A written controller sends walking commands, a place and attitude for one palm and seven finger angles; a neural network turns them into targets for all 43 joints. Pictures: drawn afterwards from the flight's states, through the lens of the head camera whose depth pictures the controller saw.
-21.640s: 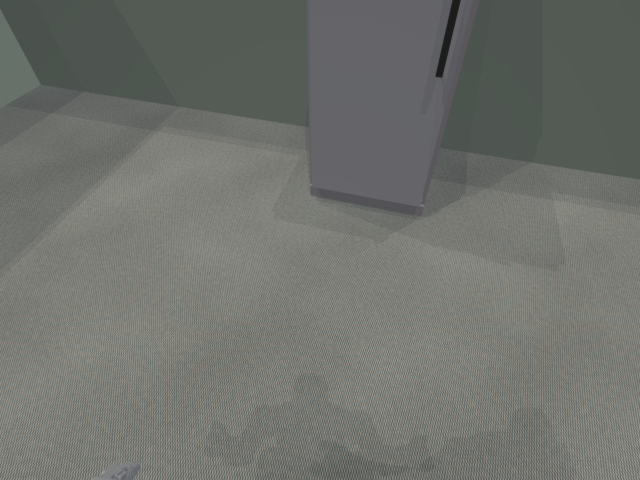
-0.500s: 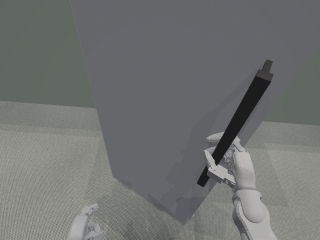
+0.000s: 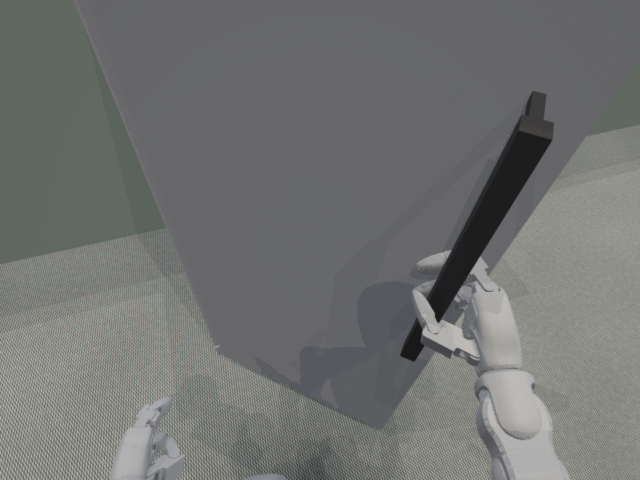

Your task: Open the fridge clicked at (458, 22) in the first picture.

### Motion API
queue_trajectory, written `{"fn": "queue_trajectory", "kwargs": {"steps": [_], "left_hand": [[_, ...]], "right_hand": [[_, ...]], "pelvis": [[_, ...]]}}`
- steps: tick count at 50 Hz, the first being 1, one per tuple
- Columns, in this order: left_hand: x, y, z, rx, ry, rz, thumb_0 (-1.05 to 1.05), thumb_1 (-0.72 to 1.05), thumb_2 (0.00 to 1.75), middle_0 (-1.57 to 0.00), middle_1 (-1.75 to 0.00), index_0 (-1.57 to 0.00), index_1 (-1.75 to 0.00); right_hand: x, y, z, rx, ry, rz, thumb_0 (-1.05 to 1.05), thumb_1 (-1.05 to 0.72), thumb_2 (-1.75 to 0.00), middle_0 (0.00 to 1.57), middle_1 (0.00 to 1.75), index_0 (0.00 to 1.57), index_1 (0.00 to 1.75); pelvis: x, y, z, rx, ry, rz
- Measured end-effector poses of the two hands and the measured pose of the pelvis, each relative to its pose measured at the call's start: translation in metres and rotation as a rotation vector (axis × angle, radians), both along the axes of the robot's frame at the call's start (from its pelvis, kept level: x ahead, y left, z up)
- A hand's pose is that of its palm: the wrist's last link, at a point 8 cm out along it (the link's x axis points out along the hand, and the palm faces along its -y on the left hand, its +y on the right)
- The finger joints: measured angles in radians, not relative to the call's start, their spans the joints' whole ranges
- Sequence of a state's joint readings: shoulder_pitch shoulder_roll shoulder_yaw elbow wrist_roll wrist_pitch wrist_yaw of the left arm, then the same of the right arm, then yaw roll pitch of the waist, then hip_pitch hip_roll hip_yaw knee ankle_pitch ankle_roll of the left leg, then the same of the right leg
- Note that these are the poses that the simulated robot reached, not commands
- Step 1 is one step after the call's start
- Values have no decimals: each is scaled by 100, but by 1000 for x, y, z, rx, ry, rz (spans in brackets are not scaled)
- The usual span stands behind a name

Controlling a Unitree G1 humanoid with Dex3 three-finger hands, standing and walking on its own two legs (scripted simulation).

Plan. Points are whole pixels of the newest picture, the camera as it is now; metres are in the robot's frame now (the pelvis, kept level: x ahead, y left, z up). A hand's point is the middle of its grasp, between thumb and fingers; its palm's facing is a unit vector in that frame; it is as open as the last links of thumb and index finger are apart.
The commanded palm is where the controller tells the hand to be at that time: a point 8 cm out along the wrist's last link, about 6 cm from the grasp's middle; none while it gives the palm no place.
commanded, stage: walk backward, drawing the door open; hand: right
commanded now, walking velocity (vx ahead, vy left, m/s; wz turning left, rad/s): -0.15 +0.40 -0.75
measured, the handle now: (453, 265) +0.33 -0.10 +0.13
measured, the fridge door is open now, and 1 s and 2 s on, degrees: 43 70 67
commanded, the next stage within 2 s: stop walking and hold the door back in 0.88 s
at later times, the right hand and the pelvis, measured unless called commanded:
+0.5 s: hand (373, 372) +0.22 -0.02 +0.09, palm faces +0.47 +0.84 -0.28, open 6.5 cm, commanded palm +0.16 -0.04 +0.09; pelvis -0.01 +0.24 +0.00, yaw -23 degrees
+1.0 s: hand (262, 449) +0.14 +0.08 +0.09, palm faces +0.81 +0.49 -0.31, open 6.4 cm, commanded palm +0.09 +0.07 +0.10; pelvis +0.07 +0.44 -0.01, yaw -42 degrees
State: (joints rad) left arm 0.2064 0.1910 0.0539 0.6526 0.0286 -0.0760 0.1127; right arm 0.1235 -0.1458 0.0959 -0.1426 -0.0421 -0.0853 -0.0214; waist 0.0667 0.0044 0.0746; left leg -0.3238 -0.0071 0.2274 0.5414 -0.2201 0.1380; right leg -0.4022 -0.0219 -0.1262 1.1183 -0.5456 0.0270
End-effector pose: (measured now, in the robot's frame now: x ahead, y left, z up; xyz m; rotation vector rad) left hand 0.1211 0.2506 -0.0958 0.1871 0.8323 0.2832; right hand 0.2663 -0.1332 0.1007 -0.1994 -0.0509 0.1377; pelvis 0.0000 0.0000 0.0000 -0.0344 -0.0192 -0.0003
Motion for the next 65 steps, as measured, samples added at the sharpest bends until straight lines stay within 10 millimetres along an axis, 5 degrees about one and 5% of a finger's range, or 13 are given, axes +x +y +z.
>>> {"fn": "queue_trajectory", "kwargs": {"steps": [4, 10, 20, 25, 33, 41, 49, 55, 65], "left_hand": [[14, 9, -2, 17, -55, -115, 1, 91, 90, -20, -30, -20, -29], [28, 29, -2, -44, 56, -308, 1, 90, 90, -21, -30, -20, -29], [92, 127, -35, -99, 47, -404, 1, 90, 90, -21, -30, -20, -30], [119, 162, -21, -35, 25, -430, 1, 91, 90, -20, -30, -20, -29], [141, 179, 7, 67, -43, -607, 1, 91, 90, -20, -30, -20, -29], [147, 197, 24, 16, 55, -784, 1, 90, 90, -21, -30, -20, -30], [202, 240, -9, -88, 30, -859, 1, 90, 90, -21, -30, -20, -30], [241, 274, -17, -5, 58, -900, 1, 90, 90, -21, -30, -20, -29], [262, 280, 10, 56, -1, -1024, 1, 91, 90, -20, -30, -20, -29]], "right_hand": [[-17, 11, -5, 31, -67, -37, -2, -60, -77, 41, 137, 33, 140], [-41, 26, 0, -4, -7, -169, -3, -60, -77, 42, 137, 33, 140], [-72, 63, 1, -80, -18, -563, -4, -61, -81, 44, 138, 28, 140], [-91, 81, 3, -85, 19, -647, -3, -64, -80, 45, 140, 26, 140], [-123, 112, -5, 24, -113, -730, 1, -67, -82, 45, 140, 29, 140], [-155, 151, 3, 18, -5, -878, 2, -68, -80, 43, 137, 30, 140], [-181, 197, 5, -116, 25, -1127, -2, -65, -81, 44, 137, 27, 140], [-193, 224, 8, -110, 70, -1253, -3, -64, -81, 42, 135, 30, 140], [-181, 211, 6, -49, 42, -1296, -3, -62, -83, 45, 139, 42, 140]], "pelvis": [[-14, 26, -11, 20, 36, -55], [-19, 86, 7, 70, 29, -172], [-9, 207, -12, 64, 7, -322], [-8, 240, -4, 35, 13, -403], [-5, 300, -14, 40, -5, -513], [21, 362, 17, 130, -14, -620], [68, 433, -7, 94, 4, -717], [78, 459, 1, 34, 4, -809], [69, 500, 7, 1, 21, -898]]}}
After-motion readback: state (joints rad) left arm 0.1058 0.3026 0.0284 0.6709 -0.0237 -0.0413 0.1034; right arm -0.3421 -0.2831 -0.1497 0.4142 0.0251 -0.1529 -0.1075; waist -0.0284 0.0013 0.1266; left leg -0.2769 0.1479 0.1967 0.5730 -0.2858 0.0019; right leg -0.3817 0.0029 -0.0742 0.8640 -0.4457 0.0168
